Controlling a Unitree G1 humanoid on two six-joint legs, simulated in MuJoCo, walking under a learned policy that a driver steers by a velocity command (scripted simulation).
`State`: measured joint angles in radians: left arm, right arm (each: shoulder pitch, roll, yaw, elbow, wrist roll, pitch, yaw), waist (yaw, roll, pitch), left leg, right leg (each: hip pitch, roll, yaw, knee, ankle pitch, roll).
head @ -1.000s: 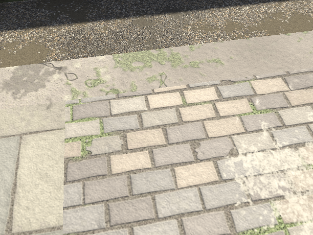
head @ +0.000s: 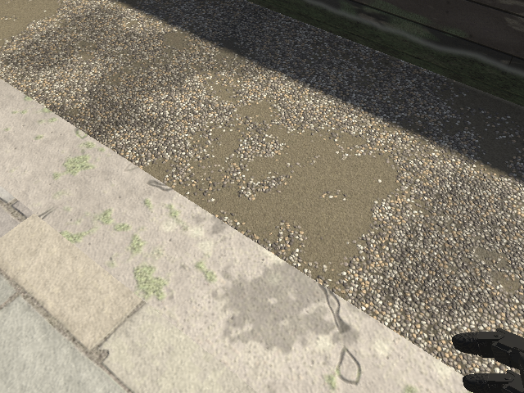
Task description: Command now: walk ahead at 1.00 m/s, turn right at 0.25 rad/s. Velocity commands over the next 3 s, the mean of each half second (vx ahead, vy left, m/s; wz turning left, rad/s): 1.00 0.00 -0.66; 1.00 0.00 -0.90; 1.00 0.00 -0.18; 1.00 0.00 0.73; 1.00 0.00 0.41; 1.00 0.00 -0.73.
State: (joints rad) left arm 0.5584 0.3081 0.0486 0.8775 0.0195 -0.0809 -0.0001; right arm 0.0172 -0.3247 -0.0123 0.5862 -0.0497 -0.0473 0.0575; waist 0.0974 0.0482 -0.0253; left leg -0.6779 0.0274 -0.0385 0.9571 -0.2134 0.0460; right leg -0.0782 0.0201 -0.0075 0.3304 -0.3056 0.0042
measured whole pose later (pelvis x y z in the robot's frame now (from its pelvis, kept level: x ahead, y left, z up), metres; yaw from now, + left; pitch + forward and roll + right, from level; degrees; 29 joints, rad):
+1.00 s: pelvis +0.56 -0.08 -0.06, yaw -50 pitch +3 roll +2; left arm -0.11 0.27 0.02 0.52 0.04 0.09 0.03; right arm 0.15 -0.25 0.01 0.60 -0.05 0.00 -0.03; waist -0.02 0.01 0.04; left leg -0.56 0.07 0.09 0.96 -0.44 -0.03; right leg -0.72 0.06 0.13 1.24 -0.38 -0.02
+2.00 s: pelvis +0.36 -0.05 -0.02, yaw -29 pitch +0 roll +0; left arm 0.15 0.23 0.00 0.58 0.05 -0.01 0.03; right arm -0.01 -0.27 -0.07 0.49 0.01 0.05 0.01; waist 0.02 0.00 0.05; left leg -0.63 -0.09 -0.10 1.13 -0.35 0.01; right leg -0.41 -0.05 -0.10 0.67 -0.27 -0.03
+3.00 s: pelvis +0.49 -0.01 -0.04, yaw -42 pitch +2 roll -1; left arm 0.03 0.20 -0.01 0.57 0.01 0.06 0.00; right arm 0.05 -0.19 0.02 0.51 -0.04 0.04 -0.05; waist 0.01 0.02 0.06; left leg -0.58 -0.01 -0.08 1.01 -0.39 -0.10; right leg -0.53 0.18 0.10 0.82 -0.31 -0.07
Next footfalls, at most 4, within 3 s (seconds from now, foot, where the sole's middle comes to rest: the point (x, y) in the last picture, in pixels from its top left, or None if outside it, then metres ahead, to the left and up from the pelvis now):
0.14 left None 0.29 0.11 -0.78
0.52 right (366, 373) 0.57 -0.16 -0.78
0.80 left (319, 316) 0.71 -0.04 -0.78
1.04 right None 0.46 -0.22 -0.78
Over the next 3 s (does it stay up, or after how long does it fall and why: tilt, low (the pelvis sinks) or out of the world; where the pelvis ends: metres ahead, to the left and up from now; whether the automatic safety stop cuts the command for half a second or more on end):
stays up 0.49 -0.01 -0.04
